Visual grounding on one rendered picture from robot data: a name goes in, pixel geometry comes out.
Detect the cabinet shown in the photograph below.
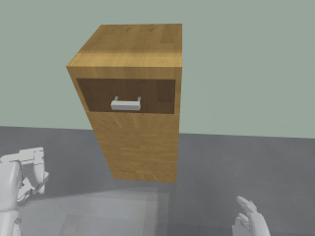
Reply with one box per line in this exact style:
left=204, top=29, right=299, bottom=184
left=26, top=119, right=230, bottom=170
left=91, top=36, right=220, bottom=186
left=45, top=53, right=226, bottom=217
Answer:
left=66, top=24, right=182, bottom=183

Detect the handle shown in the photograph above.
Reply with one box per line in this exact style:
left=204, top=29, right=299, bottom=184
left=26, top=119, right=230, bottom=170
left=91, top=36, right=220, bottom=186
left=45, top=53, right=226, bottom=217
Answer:
left=110, top=96, right=141, bottom=111

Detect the left robot hand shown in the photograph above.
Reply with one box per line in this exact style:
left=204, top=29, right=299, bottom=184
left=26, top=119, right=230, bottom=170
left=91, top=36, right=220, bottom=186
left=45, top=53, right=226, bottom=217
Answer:
left=0, top=147, right=49, bottom=211

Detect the drawer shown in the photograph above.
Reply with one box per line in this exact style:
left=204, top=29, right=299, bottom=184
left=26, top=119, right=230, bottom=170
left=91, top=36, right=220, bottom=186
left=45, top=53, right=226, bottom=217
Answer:
left=77, top=78, right=176, bottom=114

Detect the left robot forearm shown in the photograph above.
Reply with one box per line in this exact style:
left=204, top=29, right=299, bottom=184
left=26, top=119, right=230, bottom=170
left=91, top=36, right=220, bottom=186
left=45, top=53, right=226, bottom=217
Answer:
left=0, top=209, right=24, bottom=236

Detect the right robot hand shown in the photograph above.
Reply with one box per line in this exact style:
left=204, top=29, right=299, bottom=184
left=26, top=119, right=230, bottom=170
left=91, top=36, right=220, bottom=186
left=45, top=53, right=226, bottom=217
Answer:
left=232, top=196, right=271, bottom=236

